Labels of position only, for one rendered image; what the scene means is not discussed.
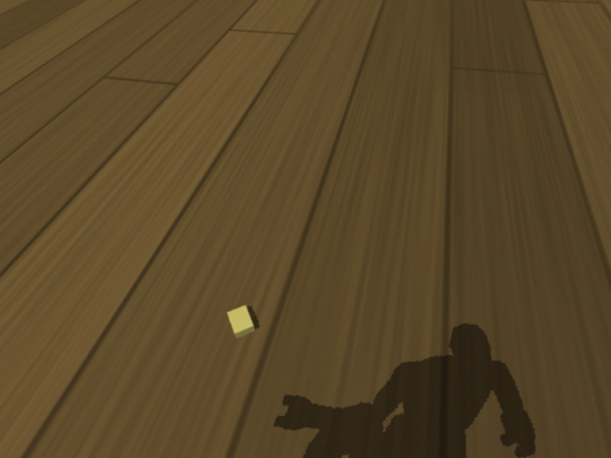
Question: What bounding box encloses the small box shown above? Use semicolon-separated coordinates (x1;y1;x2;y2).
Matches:
227;305;255;339

